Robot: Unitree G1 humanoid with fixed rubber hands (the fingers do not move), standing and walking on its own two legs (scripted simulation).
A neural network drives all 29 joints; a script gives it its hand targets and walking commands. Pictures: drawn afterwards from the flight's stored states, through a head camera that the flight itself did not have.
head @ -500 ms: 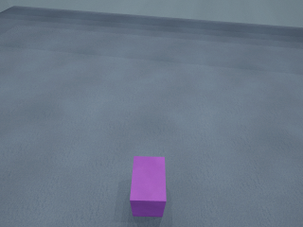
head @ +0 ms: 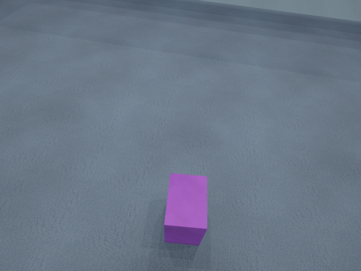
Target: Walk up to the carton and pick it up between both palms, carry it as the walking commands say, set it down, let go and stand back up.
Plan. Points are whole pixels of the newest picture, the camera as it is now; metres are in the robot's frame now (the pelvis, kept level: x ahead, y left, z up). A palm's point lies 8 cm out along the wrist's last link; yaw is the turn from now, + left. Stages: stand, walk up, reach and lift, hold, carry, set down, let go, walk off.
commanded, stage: walk up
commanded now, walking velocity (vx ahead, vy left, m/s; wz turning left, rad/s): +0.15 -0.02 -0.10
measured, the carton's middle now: (185, 210) +0.47 -0.05 -0.62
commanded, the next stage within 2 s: stand in 0.72 s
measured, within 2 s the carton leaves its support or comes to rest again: neither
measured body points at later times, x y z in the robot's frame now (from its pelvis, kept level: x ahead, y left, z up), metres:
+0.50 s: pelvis +0.05 +0.01 +0.01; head +0.07 +0.01 +0.46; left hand +0.10 +0.22 -0.15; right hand +0.02 -0.19 -0.15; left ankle +0.00 +0.09 -0.73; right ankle +0.03 -0.12 -0.73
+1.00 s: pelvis +0.07 +0.01 +0.01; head +0.09 +0.02 +0.46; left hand +0.04 +0.20 -0.16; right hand +0.03 -0.19 -0.15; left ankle +0.00 +0.09 -0.73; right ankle +0.03 -0.12 -0.73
